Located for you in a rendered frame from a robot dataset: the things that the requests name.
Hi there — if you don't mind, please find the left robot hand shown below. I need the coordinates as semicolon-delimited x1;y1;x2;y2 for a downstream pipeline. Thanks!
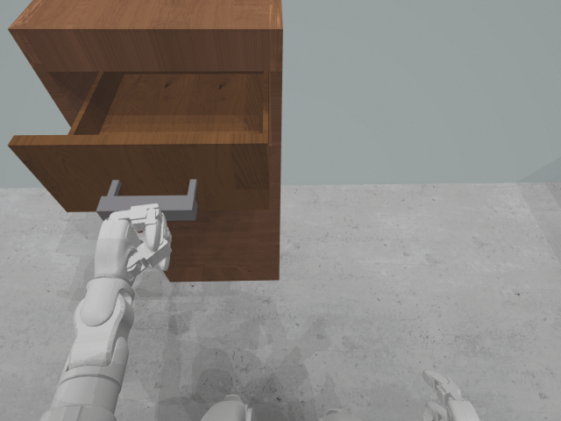
94;203;172;286

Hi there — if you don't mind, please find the cabinet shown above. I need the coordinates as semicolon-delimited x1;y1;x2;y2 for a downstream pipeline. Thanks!
8;0;283;282

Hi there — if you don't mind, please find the handle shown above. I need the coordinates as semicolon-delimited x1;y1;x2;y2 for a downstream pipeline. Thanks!
96;179;198;221

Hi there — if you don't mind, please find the drawer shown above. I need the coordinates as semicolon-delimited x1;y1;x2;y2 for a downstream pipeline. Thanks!
8;71;269;212

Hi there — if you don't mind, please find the right robot shin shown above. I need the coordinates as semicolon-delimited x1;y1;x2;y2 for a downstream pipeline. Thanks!
325;409;343;416

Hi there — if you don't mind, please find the right robot hand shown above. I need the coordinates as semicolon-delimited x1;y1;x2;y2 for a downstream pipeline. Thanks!
423;369;480;421

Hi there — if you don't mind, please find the robot left thigh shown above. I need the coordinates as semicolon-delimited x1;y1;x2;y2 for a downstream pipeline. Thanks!
201;401;253;421

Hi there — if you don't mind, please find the robot left forearm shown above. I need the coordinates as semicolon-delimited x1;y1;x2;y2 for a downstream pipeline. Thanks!
39;277;135;421

